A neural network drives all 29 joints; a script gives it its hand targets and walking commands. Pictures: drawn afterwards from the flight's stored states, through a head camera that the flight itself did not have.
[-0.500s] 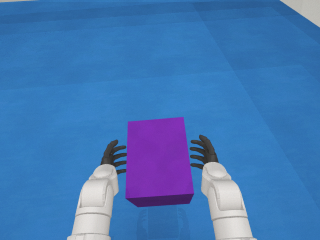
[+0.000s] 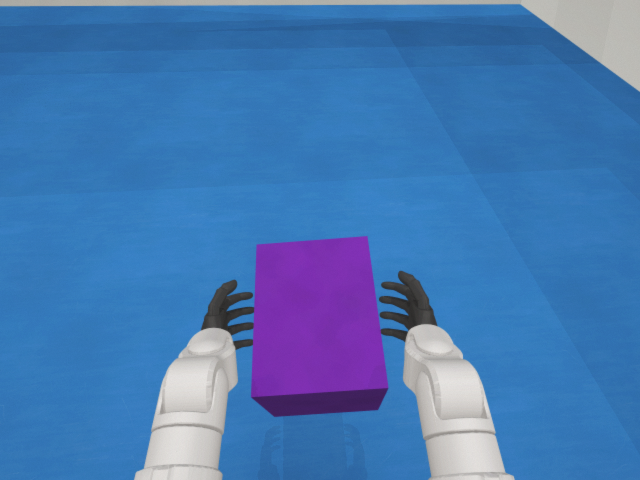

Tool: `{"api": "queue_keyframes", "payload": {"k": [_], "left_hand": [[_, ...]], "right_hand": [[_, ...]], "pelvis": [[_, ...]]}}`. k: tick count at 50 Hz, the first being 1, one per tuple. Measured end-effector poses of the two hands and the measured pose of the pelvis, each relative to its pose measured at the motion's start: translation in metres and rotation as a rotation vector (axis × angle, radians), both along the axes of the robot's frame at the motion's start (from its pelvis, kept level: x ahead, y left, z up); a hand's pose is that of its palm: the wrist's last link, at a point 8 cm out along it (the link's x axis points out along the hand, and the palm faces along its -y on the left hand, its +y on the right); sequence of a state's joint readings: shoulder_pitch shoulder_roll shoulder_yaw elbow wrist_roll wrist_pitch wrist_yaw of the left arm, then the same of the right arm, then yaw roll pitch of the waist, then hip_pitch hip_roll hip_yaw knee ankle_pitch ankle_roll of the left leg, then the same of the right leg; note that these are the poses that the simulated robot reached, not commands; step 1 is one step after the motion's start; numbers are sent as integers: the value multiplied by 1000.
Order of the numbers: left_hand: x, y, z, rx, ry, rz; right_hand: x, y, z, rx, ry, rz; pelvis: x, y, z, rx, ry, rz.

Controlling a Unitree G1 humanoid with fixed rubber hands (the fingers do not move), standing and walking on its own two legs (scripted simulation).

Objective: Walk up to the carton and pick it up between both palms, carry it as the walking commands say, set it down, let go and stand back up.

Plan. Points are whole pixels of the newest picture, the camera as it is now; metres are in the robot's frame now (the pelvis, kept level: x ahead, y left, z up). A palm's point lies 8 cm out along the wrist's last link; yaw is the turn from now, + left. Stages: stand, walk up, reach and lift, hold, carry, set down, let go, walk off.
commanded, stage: carry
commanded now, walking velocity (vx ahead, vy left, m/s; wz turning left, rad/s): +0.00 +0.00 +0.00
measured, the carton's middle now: (319, 329) +0.36 -0.01 -0.05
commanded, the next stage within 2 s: none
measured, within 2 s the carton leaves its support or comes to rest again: neither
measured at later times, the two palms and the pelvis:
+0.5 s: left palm (188, 245) +0.47 +0.20 +0.02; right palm (352, 241) +0.46 -0.05 +0.04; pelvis +0.16 +0.08 +0.00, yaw -2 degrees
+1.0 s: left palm (165, 172) +0.63 +0.26 +0.03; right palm (306, 172) +0.61 +0.01 +0.05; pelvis +0.31 +0.15 +0.00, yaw -3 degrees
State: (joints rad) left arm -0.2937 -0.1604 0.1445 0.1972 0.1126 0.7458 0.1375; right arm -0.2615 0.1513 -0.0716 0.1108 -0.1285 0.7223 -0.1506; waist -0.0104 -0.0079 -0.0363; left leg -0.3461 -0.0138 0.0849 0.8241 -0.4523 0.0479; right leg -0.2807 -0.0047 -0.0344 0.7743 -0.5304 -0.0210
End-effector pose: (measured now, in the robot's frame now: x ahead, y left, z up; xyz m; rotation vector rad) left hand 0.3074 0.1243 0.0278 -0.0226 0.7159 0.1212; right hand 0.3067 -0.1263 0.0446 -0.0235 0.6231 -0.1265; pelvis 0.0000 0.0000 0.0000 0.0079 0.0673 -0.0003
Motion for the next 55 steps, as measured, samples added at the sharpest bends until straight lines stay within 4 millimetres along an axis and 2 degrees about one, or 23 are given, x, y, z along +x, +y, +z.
{"api": "queue_keyframes", "payload": {"k": [5,9,14,18,23,30,33,38,45,50,55], "left_hand": [[28,15,-11,-10,9,-4],[52,21,-19,0,17,-14],[84,36,-10,-14,8,6],[115,54,-2,-34,-26,7],[151,67,-4,-27,-13,-23],[197,78,-11,-36,-18,-34],[220,83,-8,-21,-26,-37],[251,98,0,-23,-10,-12],[295,131,8,-31,-52,-5],[324,139,6,-29,-35,-28],[354,145,9,-24,-58,-36]], "right_hand": [[25,15,-9,-11,11,-4],[49,20,-18,2,23,-7],[86,36,-8,-14,18,15],[115,54,3,-35,-12,12],[142,67,-1,-47,17,-10],[184,79,-5,-58,25,-22],[206,83,-7,-42,19,-25],[242,99,1,-48,44,-2],[285,131,9,-55,11,6],[307,140,6,-56,41,-15],[334,146,6,-49,25,-27]], "pelvis": [[26,16,-8,-30,11,-9],[52,24,-15,-30,11,-21],[88,33,-7,-24,-3,1],[117,50,-7,-46,-20,4],[150,71,-5,-66,-20,-28],[192,86,-9,-79,-4,-41],[216,91,-12,-83,-19,-40],[248,100,1,-65,-9,-11],[290,131,2,-78,-18,-16],[315,146,4,-87,0,-39],[343,155,-1,-78,-10,-48]]}}
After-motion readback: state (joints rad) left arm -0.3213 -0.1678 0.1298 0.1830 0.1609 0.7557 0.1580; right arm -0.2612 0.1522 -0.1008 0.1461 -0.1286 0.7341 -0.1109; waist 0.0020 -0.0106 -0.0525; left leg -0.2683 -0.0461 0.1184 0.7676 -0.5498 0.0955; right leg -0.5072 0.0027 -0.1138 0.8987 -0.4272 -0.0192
